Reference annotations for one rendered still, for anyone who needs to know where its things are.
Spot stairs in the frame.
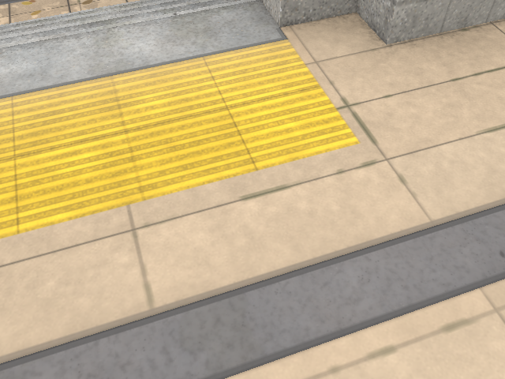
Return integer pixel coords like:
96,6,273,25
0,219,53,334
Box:
0,0,241,45

